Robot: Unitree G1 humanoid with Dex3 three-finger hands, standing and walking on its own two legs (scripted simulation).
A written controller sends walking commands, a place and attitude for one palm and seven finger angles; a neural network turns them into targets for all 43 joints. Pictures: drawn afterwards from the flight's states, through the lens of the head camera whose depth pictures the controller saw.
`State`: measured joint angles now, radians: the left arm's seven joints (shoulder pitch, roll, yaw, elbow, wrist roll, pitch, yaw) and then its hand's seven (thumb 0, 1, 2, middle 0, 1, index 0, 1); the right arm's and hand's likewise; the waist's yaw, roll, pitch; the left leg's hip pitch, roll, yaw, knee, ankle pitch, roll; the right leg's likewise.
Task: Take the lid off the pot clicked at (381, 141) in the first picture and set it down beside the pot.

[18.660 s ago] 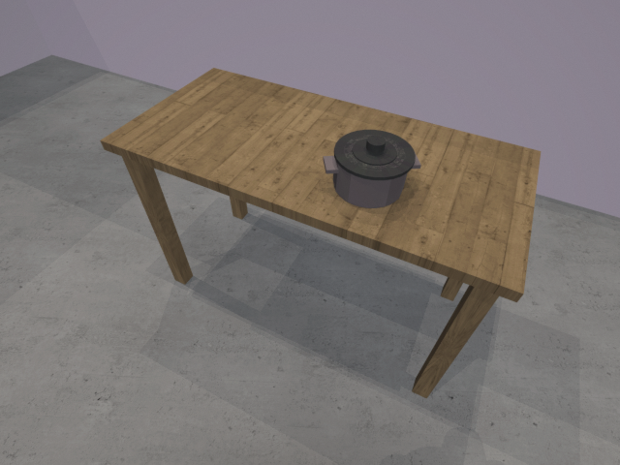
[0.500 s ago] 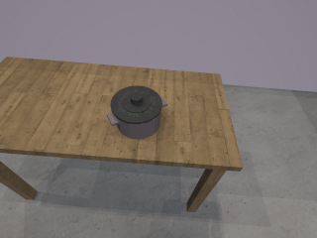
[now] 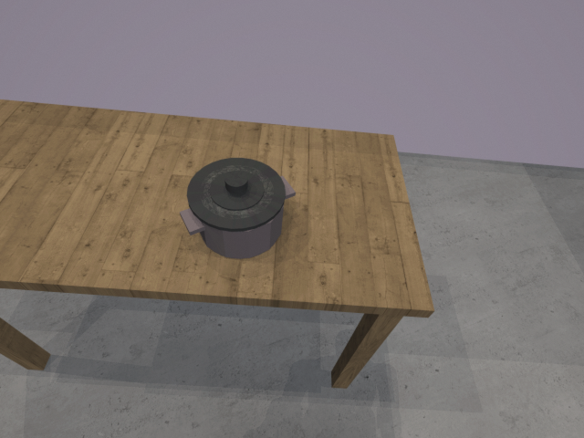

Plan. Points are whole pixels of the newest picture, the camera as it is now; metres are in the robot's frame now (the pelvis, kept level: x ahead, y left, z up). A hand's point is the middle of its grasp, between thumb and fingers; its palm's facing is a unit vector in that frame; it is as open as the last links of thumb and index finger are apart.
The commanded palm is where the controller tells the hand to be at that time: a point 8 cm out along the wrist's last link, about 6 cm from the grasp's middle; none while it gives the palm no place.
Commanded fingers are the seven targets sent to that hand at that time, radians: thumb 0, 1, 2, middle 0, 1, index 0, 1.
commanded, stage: look again from close up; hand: left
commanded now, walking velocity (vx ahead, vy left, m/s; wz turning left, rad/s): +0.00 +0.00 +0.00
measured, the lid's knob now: (236, 182) +0.52 +0.14 +0.01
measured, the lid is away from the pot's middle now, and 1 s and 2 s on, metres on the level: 0.01 0.01 0.01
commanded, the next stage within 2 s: lift the closed hand beside the body in 0.48 s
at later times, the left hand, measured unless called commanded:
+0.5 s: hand out of the picture -0.03 +0.14 -0.18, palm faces +0.00 -0.99 -0.11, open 7.3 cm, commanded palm none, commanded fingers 0.00 0.90 0.90 -0.20 -0.30 -0.20 -0.30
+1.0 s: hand out of the picture +0.11 +0.15 -0.07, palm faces +0.21 -0.95 -0.22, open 4.3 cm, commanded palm +0.07 +0.21 -0.05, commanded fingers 0.00 0.90 0.90 -1.17 -1.36 -1.17 -1.36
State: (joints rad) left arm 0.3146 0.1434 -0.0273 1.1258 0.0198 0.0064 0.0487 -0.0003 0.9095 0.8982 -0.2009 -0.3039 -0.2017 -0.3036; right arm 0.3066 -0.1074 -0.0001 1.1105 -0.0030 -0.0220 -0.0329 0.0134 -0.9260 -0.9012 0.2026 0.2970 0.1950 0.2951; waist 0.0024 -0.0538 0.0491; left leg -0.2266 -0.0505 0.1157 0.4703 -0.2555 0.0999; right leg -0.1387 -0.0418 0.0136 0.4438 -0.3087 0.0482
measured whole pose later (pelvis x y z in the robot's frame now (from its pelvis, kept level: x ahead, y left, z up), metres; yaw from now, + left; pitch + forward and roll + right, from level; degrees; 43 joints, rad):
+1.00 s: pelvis -0.02 -0.05 +0.00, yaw +3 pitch +0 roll +0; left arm 0.48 0.18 0.03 0.26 -0.01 -0.05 0.06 0.01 0.92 0.90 -0.75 -0.91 -0.76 -0.91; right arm 0.14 -0.23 -0.01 0.55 0.04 -0.12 -0.02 0.01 -0.91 -0.90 0.20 0.30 0.19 0.30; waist 0.02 -0.01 -0.03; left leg -0.29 -0.02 0.05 0.51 -0.23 0.04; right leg -0.19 0.00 -0.05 0.51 -0.32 -0.01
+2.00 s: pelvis +0.01 -0.06 +0.01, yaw +3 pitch -2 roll +0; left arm 0.64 0.28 0.16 -0.24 -0.03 -0.06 0.06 0.01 0.90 0.90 -1.30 -1.50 -1.30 -1.50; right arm 0.16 -0.19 0.01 0.58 0.01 -0.09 -0.06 0.01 -0.90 -0.90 0.20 0.30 0.20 0.30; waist 0.07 0.05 0.00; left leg -0.15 -0.01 0.04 0.41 -0.22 0.01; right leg -0.04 0.01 -0.06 0.38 -0.30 -0.03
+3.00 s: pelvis -0.04 -0.03 +0.01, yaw +3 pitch -1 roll -1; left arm 0.11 0.59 -0.02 -0.07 0.82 -0.02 -0.18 0.00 -0.02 1.18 -0.90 -0.35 -0.91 -0.35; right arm 0.12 -0.27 0.01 0.59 0.04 0.13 0.01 0.01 -0.90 -0.90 0.20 0.30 0.19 0.30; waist 0.04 0.12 0.02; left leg -0.24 -0.03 0.05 0.39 -0.14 0.06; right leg -0.14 -0.01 -0.05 0.38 -0.23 0.00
